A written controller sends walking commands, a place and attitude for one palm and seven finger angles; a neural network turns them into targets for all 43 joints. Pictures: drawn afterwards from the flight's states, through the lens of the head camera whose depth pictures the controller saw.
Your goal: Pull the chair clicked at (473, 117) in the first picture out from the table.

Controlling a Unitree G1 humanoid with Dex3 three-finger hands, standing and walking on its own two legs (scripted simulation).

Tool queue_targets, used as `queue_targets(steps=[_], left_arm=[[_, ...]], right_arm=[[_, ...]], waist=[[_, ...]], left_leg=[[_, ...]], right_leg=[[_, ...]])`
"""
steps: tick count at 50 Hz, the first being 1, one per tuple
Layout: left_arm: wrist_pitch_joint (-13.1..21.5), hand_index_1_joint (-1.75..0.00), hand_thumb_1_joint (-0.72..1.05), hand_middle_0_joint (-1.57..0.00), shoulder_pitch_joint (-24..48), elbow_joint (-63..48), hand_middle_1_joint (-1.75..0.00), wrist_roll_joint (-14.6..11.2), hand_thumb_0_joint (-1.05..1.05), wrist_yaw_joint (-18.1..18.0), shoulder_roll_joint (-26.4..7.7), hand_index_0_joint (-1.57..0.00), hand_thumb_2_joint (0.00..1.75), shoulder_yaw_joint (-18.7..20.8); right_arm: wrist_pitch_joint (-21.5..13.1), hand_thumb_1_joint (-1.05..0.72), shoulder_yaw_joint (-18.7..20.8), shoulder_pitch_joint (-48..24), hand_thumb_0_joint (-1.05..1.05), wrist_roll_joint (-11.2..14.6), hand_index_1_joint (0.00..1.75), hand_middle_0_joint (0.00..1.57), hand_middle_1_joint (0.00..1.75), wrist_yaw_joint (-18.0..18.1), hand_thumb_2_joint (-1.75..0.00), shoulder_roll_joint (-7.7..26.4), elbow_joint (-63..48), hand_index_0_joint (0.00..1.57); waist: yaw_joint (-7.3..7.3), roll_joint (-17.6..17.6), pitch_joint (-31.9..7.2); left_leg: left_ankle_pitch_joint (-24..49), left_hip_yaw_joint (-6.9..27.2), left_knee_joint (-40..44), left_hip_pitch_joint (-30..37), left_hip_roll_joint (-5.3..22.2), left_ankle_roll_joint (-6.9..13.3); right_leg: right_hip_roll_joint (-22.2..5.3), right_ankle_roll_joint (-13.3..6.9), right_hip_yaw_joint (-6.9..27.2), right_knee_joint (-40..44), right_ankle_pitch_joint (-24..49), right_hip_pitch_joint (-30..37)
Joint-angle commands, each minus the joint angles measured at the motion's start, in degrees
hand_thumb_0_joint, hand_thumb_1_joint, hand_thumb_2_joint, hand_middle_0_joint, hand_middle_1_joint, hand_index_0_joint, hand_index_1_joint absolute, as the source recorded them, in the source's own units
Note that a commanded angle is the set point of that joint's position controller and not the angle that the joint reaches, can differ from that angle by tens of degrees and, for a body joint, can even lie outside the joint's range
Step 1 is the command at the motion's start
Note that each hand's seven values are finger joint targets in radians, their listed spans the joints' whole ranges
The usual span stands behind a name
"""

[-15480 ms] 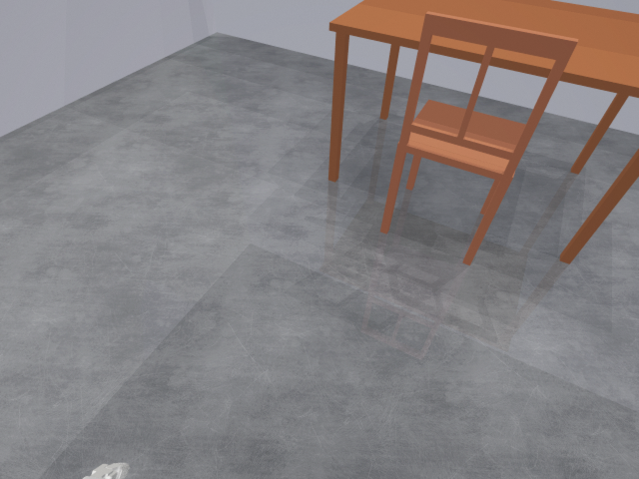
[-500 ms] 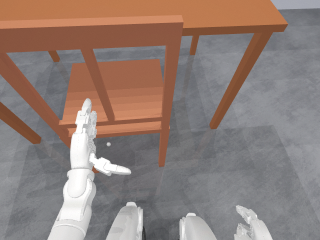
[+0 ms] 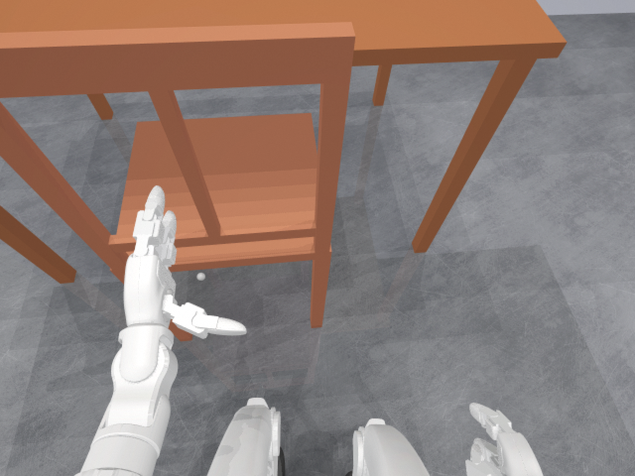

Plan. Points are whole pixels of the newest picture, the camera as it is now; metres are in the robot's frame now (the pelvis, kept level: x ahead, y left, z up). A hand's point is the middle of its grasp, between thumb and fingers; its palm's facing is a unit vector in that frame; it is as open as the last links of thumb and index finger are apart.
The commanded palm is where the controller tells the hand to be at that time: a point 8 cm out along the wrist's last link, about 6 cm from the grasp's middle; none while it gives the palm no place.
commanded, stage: aim the fingers beside a spindle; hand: left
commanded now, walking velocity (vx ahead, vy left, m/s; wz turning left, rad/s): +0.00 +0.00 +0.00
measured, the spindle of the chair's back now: (193, 175) +0.49 +0.19 +0.04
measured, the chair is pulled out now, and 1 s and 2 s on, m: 0.00 0.00 0.00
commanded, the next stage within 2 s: push the fingers through the gap in 0.08 s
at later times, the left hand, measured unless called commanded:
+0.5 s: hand (208, 258) +0.37 +0.15 +0.02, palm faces +0.11 -0.99 -0.03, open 17.0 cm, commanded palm +0.35 +0.20 +0.02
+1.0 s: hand (211, 221) +0.43 +0.16 +0.02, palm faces +0.16 -0.99 -0.02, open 16.9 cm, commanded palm +0.40 +0.21 +0.02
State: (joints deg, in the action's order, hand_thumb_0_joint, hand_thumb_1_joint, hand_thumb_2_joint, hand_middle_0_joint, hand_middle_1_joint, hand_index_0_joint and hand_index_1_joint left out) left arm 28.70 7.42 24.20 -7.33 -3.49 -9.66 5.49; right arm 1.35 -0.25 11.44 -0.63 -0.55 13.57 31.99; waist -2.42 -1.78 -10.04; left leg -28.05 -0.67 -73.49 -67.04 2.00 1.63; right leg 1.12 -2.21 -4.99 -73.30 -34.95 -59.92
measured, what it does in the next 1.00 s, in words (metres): stands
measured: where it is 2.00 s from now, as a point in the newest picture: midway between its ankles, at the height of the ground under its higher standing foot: outside the picture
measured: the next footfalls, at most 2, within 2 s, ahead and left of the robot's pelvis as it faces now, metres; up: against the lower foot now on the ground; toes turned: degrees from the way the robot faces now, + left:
none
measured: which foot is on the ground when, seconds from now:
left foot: down 0.00-1.00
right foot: down 0.00-1.00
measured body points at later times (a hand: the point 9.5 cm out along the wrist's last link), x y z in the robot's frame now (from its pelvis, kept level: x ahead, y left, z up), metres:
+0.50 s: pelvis +0.00 +0.01 +0.00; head +0.11 +0.01 +0.44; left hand +0.36 +0.21 +0.03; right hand +0.14 -0.24 -0.11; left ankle +0.06 +0.10 -0.62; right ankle +0.00 -0.10 -0.62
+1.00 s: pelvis +0.00 +0.01 +0.00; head +0.12 +0.02 +0.43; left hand +0.41 +0.21 +0.03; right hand +0.09 -0.25 -0.12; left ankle +0.06 +0.10 -0.62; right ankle +0.00 -0.10 -0.62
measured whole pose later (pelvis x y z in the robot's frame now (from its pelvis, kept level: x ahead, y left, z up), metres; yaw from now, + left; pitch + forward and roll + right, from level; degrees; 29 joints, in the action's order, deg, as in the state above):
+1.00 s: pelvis +0.00 +0.01 +0.00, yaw -1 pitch +24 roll -3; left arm 29.3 26.3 42.5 -5.5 -4.9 -12.0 12.3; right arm 2.8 0.0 14.7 -1.2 -1.0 13.9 35.0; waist -5.6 -2.1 -10.0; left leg -27.8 -1.5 -73.0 -69.3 2.3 2.2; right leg 1.4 -1.6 -4.0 -72.6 -34.2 -62.5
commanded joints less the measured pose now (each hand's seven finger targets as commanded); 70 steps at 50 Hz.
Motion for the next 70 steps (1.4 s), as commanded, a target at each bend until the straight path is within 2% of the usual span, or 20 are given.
queue_targets(steps=[1,4,5,8,12,14,16,20,28,32,35,36,43,47,53,57,60,63,66,70], left_arm=[[2.91,-0.08,-0.5,-0.06,11.3,-10.64,-0.08,-0.38,0.0,1.16,-3.2,-0.06,0.3,-1.14],[2.24,-0.08,-0.5,-0.06,10.87,-8.21,-0.08,-0.75,0.0,1.43,-3.42,-0.06,0.3,-0.25],[2.57,-0.08,-0.5,-0.06,12.76,-9.67,-0.08,-0.76,0.0,1.35,-2.82,-0.06,0.3,-1.05],[3.64,-0.08,-0.5,-0.06,12.04,-11.26,-0.08,-0.64,0.0,0.05,-6.16,-0.06,0.3,2.92],[5.4,-0.08,-0.5,-0.06,13.41,-13.61,-0.08,0.71,0.0,-1.73,-6.79,-0.06,0.3,3.2],[5.37,-0.08,-0.5,-0.06,15.61,-12.08,-0.08,1.09,0.0,-1.91,-5.77,-0.06,0.3,1.87],[4.71,-0.08,-0.5,-0.06,15.54,-9.04,-0.08,1.04,0.0,-1.5,-6.51,-0.06,0.3,2.7],[2.94,-0.08,-0.5,-0.06,17.8,-7.06,-0.08,0.32,0.0,0.08,-3.69,-0.06,0.3,0.06],[3.54,-0.08,-0.5,-0.06,23.26,-4.69,-0.08,0.3,0.0,-1.0,-8.61,-0.06,0.3,5.49],[4.91,-0.08,-0.5,-0.06,28.11,-2.58,-0.08,1.47,0.0,-1.92,-8.0,-0.06,0.3,4.66],[4.89,-0.08,-0.5,-0.06,28.61,-1.1,-0.08,1.84,0.0,-1.47,-7.09,-0.06,0.3,3.56],[4.33,-0.08,-0.5,-0.06,29.15,0.69,-0.08,1.75,0.0,-1.23,-6.57,-0.06,0.3,3.31],[3.57,-0.08,-0.5,-0.06,34.3,5.75,-0.08,1.09,0.0,-1.0,-10.44,-0.06,0.3,7.7],[5.36,-0.08,-0.5,-0.06,36.7,4.99,-0.08,1.46,0.0,-1.87,-11.25,-0.06,0.3,8.81],[6.0,-0.08,-0.5,-0.06,39.91,9.93,-0.08,2.97,0.0,-1.39,-11.34,-0.06,0.3,8.44],[5.44,-0.08,-0.5,-0.06,41.63,12.23,-0.08,2.22,0.0,-0.66,-10.55,-0.06,0.3,8.31],[5.31,-0.08,-0.5,-0.06,42.08,14.31,-0.08,2.04,0.0,-0.73,-13.56,-0.06,0.3,11.28],[6.52,-0.08,-0.5,-0.06,45.67,14.44,-0.08,2.84,0.0,-0.93,-16.35,-0.06,0.3,13.2],[7.81,-0.08,-0.5,-0.06,49.63,14.39,-0.08,3.59,0.0,-1.0,-14.79,-0.06,0.3,11.49],[7.46,-0.08,-0.5,-0.06,49.54,18.67,-0.08,4.05,0.0,-0.5,-14.87,-0.06,0.3,11.71]], right_arm=[[-2.05,-0.9,2.9,0.9,0.0,0.15,0.3,0.2,0.3,0.73,-0.9,8.12,-6.63,0.2],[-1.93,-0.9,2.97,0.88,0.0,0.36,0.3,0.2,0.3,0.91,-0.9,8.27,-6.27,0.2],[-2.08,-0.9,2.98,0.82,0.0,0.29,0.3,0.2,0.3,0.92,-0.9,8.17,-6.25,0.2],[-2.05,-0.9,3.12,0.97,0.0,-0.02,0.3,0.2,0.3,0.92,-0.9,8.07,-6.43,0.2],[-1.97,-0.9,3.15,1.25,0.0,-0.51,0.3,0.2,0.3,0.47,-0.9,7.67,-6.17,0.2],[-1.9,-0.9,3.03,1.34,0.0,-0.61,0.3,0.2,0.3,0.33,-0.9,7.7,-5.54,0.2],[-1.78,-0.9,3.1,1.73,0.0,-0.43,0.3,0.2,0.3,0.51,-0.9,8.05,-5.26,0.2],[-1.54,-0.9,3.28,2.06,0.0,-0.06,0.3,0.2,0.3,0.61,-0.9,8.44,-5.17,0.2],[-1.12,-0.9,3.04,2.78,0.0,-0.18,0.3,0.2,0.3,1.01,-0.9,8.27,-4.47,0.2],[-1.05,-0.9,3.02,3.44,0.0,-0.52,0.3,0.2,0.3,0.71,-0.9,8.38,-3.73,0.2],[-0.84,-0.9,3.17,4.09,0.0,-0.59,0.3,0.2,0.3,0.41,-0.9,8.55,-3.64,0.2],[-0.73,-0.9,3.28,4.6,0.0,-0.61,0.3,0.2,0.3,0.32,-0.9,8.74,-3.54,0.2],[-0.04,-0.9,3.26,5.9,0.0,-0.32,0.3,0.2,0.3,0.65,-0.9,9.11,-2.6,0.2],[-0.06,-0.9,3.36,6.67,0.0,-0.77,0.3,0.2,0.3,0.25,-0.9,8.86,-2.3,0.2],[0.61,-0.9,3.52,8.03,0.0,-0.95,0.3,0.2,0.3,-0.12,-0.9,9.15,-1.28,0.2],[1.13,-0.9,3.61,8.78,0.0,-0.94,0.3,0.2,0.3,-0.32,-0.9,9.37,-1.0,0.2],[1.52,-0.9,3.6,9.19,0.0,-0.97,0.3,0.2,0.3,-0.23,-0.9,9.47,-1.09,0.2],[1.63,-0.9,3.46,9.58,0.0,-1.2,0.3,0.2,0.3,-0.06,-0.9,9.4,-0.71,0.2],[1.66,-0.9,3.45,10.04,0.0,-1.48,0.3,0.2,0.3,-0.27,-0.9,9.28,-0.47,0.2],[2.15,-0.9,3.56,10.99,0.0,-1.71,0.3,0.2,0.3,-0.61,-0.9,9.62,0.15,0.2]], waist=[[-1.7,0.68,-19.3],[-1.58,2.66,-17.72],[-1.81,1.93,-18.72],[-0.17,0.32,-21.37],[-0.06,-2.56,-23.54],[-1.25,-1.62,-22.03],[-1.75,-0.05,-20.57],[-2.3,-0.28,-20.96],[-1.65,-0.37,-22.2],[-2.88,-1.96,-22.09],[-2.65,-3.9,-23.84],[-3.47,-2.88,-23.66],[-3.49,-0.43,-23.48],[-3.43,-2.25,-26.39],[-4.44,-3.68,-24.33],[-5.14,-2.57,-24.57],[-4.71,-0.11,-23.99],[-4.76,-1.59,-25.22],[-5.73,-4.61,-25.47],[-5.85,-3.8,-26.03]], left_leg=[[10.75,3.33,8.63,20.12,-1.02,0.23],[9.68,3.15,8.51,18.38,-1.12,0.24],[9.82,3.15,8.27,18.71,-1.19,0.32],[12.68,2.94,8.2,20.1,-1.21,0.11],[16.29,3.29,7.88,23.39,-0.88,-0.27],[14.38,3.4,7.66,22.21,-0.81,-0.2],[13.36,3.51,7.74,20.91,-0.81,-0.05],[13.02,3.73,8.27,22.45,-0.79,-0.19],[13.69,3.39,7.99,21.25,-0.97,-0.21],[13.37,3.82,7.93,22.61,-0.79,-0.35],[14.59,3.88,8.07,24.33,-0.73,-0.66],[14.89,4.24,8.11,24.68,-0.57,-0.54],[13.36,3.68,8.11,21.59,-0.86,-0.29],[16.2,3.43,7.64,23.53,-0.8,-0.35],[15.34,3.71,7.72,23.6,-0.59,-0.57],[15.94,3.96,7.77,24.03,-0.49,-0.46],[14.63,3.09,7.35,20.46,-0.9,-0.06],[14.95,3.17,6.8,20.61,-0.85,-0.05],[15.63,3.84,6.87,23.64,-0.61,-0.25],[15.71,4.0,6.59,23.6,-0.54,-0.27]], right_leg=[[0.64,0.81,3.64,12.61,15.34,5.9],[0.46,0.94,3.69,12.98,14.76,5.84],[0.37,0.98,3.69,12.69,14.85,5.8],[0.34,0.75,3.74,11.66,17.29,7.02],[0.39,0.57,3.38,10.3,19.35,5.56],[0.45,0.75,3.28,10.47,17.76,4.57],[0.69,0.7,3.35,10.95,17.17,4.5],[0.58,0.74,2.93,11.67,16.76,3.81],[0.64,0.89,3.55,11.37,17.56,5.16],[0.7,0.81,3.15,11.11,16.29,2.45],[0.78,0.56,3.03,10.97,16.92,2.27],[0.92,0.61,2.67,11.02,16.96,1.56],[0.9,0.93,3.41,11.75,16.68,3.5],[1.01,0.95,3.59,11.15,19.04,3.97],[1.13,0.79,3.24,11.09,17.63,1.23],[1.22,0.87,3.04,11.44,18.04,1.11],[1.21,1.14,3.87,11.91,18.47,3.92],[1.14,1.15,4.11,11.1,18.53,3.25],[1.25,0.91,3.55,10.7,17.49,0.11],[1.42,0.88,3.36,10.87,17.41,0.05]])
